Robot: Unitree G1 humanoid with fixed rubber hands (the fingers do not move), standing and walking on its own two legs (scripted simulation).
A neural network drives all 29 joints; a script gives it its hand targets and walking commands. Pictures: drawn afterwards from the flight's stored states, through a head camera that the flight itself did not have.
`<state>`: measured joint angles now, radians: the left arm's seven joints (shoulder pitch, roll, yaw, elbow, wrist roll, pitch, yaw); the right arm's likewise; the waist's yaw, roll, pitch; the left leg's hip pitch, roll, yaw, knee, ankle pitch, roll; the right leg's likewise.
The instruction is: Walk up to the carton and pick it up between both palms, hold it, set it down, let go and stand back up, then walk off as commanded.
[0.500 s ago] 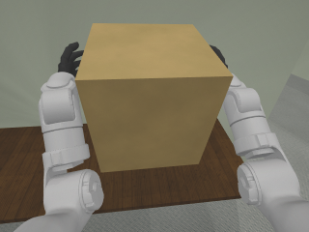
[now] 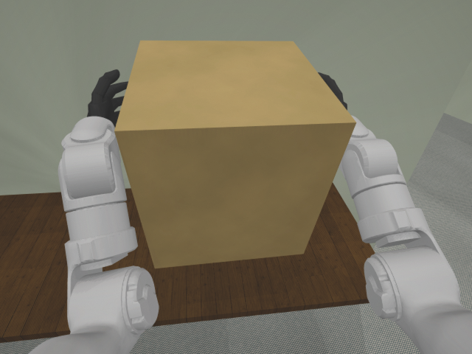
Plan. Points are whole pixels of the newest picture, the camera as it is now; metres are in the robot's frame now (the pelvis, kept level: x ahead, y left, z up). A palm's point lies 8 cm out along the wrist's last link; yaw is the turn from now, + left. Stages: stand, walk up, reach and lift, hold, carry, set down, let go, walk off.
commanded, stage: hold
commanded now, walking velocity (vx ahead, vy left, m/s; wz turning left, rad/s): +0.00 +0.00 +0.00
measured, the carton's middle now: (225, 152) +0.36 +0.00 +0.21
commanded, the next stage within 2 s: set down in 1.84 s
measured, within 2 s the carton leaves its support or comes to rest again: neither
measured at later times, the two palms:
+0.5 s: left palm (103, 123) +0.36 +0.17 +0.28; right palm (332, 120) +0.35 -0.17 +0.27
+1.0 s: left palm (100, 121) +0.36 +0.17 +0.28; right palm (329, 120) +0.36 -0.17 +0.27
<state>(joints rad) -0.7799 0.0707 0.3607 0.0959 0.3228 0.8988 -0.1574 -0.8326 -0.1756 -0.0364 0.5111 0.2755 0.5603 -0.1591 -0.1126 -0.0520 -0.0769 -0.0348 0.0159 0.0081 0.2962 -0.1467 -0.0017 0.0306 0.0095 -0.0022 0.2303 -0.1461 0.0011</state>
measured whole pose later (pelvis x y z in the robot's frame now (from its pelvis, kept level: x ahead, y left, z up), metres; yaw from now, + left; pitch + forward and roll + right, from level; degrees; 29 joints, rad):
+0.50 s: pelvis +0.00 +0.00 +0.00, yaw +0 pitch -6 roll -1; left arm -0.78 0.07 0.36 0.10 0.32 0.90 -0.15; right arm -0.84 -0.17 -0.04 0.51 0.27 0.56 -0.16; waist -0.11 -0.06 -0.08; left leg -0.04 0.02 0.01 0.30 -0.14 0.00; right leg 0.03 0.01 -0.01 0.23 -0.15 0.00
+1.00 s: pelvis +0.00 +0.00 +0.00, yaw +0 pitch -6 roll -1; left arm -0.80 0.08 0.36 0.12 0.33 0.89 -0.16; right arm -0.84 -0.16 -0.05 0.52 0.26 0.56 -0.16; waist -0.11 -0.06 -0.08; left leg -0.04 0.01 0.01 0.29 -0.14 0.00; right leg 0.03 0.00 -0.01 0.23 -0.15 0.00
